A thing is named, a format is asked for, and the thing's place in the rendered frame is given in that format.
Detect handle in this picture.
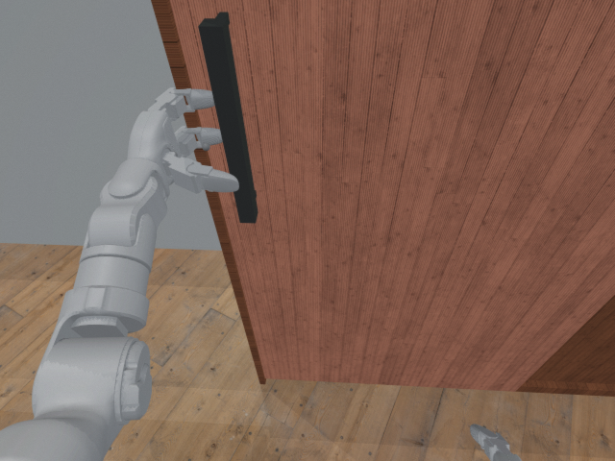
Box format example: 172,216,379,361
198,12,258,223

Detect wardrobe door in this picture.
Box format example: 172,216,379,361
528,295,615,384
170,0,615,392

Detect left robot hand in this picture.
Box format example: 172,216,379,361
127,87,239,194

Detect robot left forearm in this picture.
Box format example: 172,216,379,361
32,158,170,416

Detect robot left upper arm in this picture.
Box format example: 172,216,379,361
0,336,152,461

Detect right robot hand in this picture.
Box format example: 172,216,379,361
470,424,522,461

